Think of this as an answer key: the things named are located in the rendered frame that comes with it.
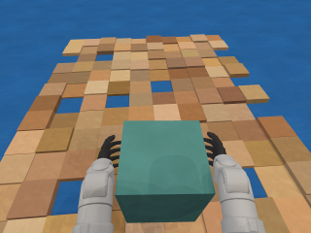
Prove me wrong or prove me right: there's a robot right hand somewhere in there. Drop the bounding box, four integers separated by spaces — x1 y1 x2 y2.
203 131 226 167

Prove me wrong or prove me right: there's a carton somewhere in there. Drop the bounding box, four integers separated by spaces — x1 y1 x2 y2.
115 120 216 223

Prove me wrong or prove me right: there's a left robot forearm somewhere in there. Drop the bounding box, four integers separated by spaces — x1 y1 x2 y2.
72 158 115 233

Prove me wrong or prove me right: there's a right robot forearm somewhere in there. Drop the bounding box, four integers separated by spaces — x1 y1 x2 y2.
213 154 266 233

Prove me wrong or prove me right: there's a robot left hand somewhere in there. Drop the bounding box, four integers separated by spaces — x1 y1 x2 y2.
97 135 121 168

